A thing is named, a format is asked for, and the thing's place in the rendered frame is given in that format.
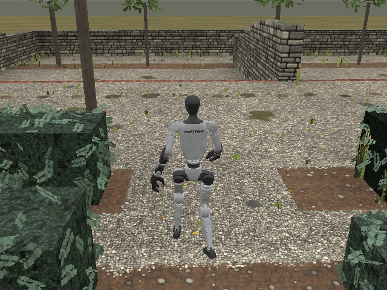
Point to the right robot hand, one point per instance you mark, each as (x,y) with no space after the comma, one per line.
(211,154)

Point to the right robot thigh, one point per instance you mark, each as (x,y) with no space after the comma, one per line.
(207,179)

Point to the left robot hand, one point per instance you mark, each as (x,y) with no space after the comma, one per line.
(154,182)

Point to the right robot forearm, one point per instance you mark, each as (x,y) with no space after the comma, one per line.
(218,153)

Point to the robot right upper arm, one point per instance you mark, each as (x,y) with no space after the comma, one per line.
(212,127)

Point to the robot right foot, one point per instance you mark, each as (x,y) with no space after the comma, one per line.
(211,253)

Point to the left robot forearm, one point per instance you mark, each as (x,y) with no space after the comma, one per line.
(161,163)

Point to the robot left upper arm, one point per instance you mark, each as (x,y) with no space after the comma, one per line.
(174,128)

